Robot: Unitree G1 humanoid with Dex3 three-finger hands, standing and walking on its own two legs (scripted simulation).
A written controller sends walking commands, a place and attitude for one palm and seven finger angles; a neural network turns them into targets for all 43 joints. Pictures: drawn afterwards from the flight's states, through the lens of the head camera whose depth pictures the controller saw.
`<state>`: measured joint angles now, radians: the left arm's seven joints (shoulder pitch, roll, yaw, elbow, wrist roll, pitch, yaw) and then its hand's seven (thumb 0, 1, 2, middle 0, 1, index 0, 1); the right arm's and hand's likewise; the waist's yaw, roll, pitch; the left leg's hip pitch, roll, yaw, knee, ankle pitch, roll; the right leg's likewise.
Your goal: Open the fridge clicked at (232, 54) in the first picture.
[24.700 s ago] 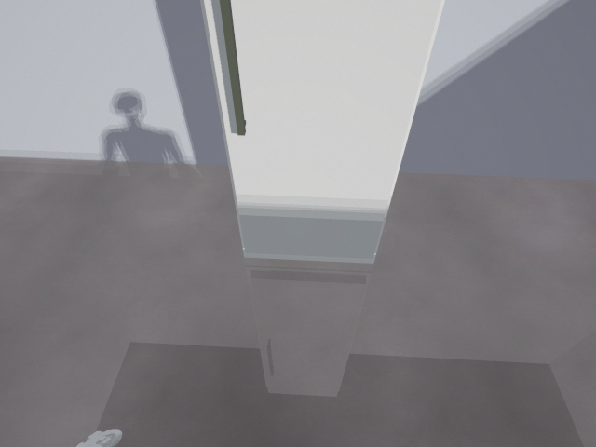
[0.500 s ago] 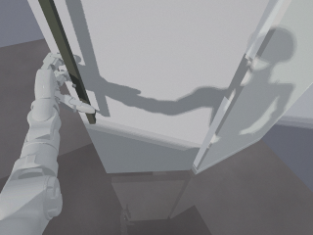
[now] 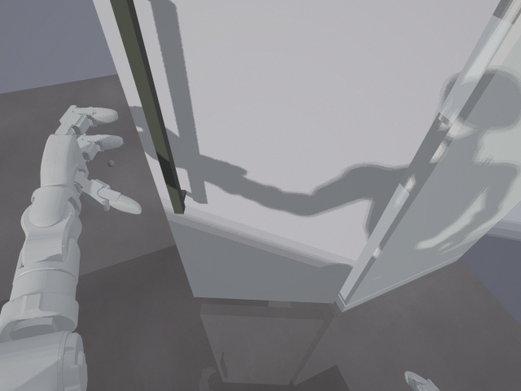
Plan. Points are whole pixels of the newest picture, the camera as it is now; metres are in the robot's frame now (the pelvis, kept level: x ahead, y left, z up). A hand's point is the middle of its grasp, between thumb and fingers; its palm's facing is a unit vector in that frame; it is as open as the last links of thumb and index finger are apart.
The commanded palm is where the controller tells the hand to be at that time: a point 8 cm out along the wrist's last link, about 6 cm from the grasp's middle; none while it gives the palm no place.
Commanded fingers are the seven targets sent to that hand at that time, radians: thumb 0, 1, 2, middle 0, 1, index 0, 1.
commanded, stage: slip the hand off the handle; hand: left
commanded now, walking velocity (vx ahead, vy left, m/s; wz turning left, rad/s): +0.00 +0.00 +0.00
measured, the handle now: (161, 125) +0.49 +0.19 +0.14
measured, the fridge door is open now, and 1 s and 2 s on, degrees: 65 65 65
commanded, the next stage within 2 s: draw the hand back to the body in 0.70 s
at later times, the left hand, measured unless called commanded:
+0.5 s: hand (95, 214) +0.31 +0.23 +0.14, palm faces +0.17 -0.97 -0.17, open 14.7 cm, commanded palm +0.27 +0.27 +0.14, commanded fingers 0.00 -0.55 0.20 -0.25 -1.15 -0.25 -1.15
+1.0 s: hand (73, 229) +0.28 +0.24 +0.15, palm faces +0.25 -0.97 +0.02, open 14.7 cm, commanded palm +0.23 +0.28 +0.15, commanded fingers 0.00 -0.55 0.20 -0.25 -1.15 -0.25 -1.15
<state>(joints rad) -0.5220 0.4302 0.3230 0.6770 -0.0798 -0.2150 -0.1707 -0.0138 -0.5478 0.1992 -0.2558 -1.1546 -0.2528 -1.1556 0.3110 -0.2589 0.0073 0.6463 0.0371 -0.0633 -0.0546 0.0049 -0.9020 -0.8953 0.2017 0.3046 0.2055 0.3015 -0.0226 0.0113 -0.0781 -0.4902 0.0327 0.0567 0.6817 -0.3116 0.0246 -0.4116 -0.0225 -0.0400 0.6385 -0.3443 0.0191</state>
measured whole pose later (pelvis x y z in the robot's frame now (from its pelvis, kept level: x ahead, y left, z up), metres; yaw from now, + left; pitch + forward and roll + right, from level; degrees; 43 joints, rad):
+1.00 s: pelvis -0.02 -0.02 +0.01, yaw +2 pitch -1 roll -1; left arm -0.13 0.32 0.33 0.19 -0.29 0.06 -0.16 -0.01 -0.55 0.20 -0.25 -1.15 -0.25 -1.16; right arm 0.24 -0.25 0.06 0.67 0.07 -0.23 -0.12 0.01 -0.90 -0.90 0.20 0.30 0.21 0.30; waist 0.06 0.04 -0.06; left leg -0.33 0.03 0.03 0.59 -0.25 0.00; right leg -0.25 -0.02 -0.07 0.57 -0.30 0.00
